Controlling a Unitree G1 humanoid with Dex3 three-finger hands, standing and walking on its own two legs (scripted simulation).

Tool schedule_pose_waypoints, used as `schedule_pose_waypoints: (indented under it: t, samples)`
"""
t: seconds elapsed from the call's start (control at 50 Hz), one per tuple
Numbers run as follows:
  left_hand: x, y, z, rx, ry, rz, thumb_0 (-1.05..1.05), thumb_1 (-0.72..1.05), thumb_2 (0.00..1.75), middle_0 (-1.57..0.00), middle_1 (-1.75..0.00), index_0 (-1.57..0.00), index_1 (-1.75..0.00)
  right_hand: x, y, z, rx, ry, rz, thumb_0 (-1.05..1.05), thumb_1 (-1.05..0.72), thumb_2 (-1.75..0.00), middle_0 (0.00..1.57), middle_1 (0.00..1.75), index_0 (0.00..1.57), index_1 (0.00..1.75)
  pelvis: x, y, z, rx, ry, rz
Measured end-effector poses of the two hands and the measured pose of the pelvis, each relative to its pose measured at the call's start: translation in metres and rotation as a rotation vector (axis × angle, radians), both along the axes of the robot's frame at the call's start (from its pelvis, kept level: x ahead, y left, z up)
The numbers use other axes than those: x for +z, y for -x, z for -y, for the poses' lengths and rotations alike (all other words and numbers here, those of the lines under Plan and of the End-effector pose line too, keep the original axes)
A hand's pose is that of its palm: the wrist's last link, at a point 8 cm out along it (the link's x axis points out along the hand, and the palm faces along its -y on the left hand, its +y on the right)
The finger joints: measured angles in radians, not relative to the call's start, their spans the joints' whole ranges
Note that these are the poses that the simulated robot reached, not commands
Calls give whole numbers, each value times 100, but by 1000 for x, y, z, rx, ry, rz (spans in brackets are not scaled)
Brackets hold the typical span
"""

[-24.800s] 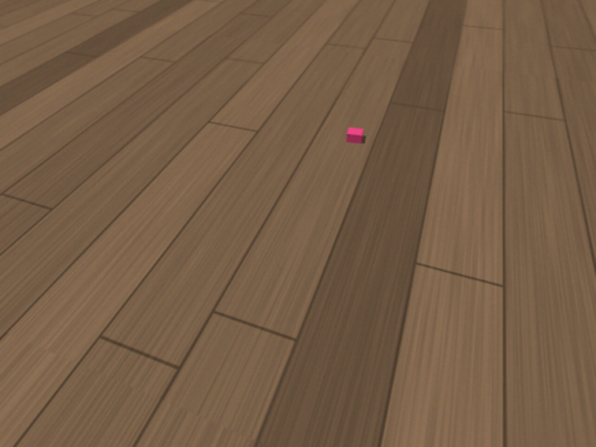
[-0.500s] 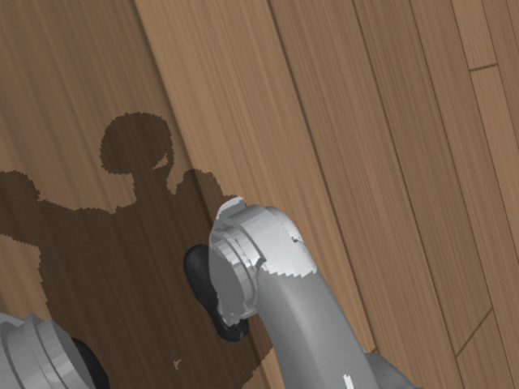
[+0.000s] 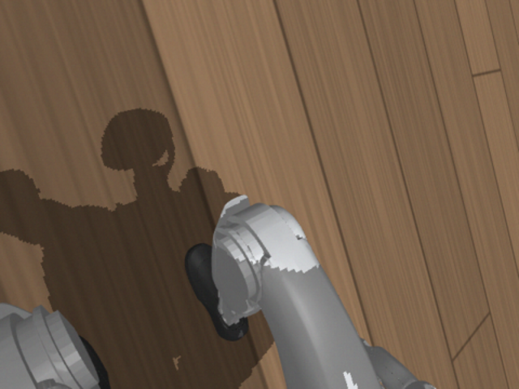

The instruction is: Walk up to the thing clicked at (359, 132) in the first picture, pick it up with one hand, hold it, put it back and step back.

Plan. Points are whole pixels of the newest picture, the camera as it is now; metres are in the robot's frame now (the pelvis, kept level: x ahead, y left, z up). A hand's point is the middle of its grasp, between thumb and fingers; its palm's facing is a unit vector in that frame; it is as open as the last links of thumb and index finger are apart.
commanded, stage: close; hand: left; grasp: from above
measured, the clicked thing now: out of the picture +0.53 +0.35 -0.29
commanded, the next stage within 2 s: settle in 1.42 s
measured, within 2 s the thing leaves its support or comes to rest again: leaves its support in 1.74 s
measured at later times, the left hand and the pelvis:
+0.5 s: hand out of the picture +0.50 +0.34 -0.25, palm faces -0.45 -0.14 -0.88, open 12.3 cm; pelvis +0.00 +0.00 +0.00, yaw -1 degrees
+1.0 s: hand out of the picture +0.50 +0.34 -0.25, palm faces -0.45 -0.14 -0.88, open 10.2 cm; pelvis +0.00 +0.00 +0.00, yaw +0 degrees
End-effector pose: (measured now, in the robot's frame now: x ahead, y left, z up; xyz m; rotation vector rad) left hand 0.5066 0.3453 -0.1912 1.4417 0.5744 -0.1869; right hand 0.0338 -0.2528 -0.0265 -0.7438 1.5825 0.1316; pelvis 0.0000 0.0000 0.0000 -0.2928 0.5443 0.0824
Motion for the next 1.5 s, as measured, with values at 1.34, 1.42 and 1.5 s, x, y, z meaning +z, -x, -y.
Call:
schedule_pose_waypoints:
  t: [1.34,1.42,1.5]
  samples:
    - [0,0,0,-4,3,9,0,13,49,-62,-49,-63,-50,-4,4,-9,6,-4,4,0,-90,-90,20,30,20,29,-2,4,-4,-6,11,14]
    - [0,0,0,-2,1,11,0,12,47,-64,-47,-64,-48,-6,5,-11,6,-9,6,0,-90,-90,20,30,20,29,-2,5,-4,-5,12,18]
    - [0,-1,0,-4,0,11,0,12,46,-66,-46,-66,-47,-7,7,-12,0,-8,6,0,-90,-90,20,30,20,29,-2,5,-5,-6,11,15]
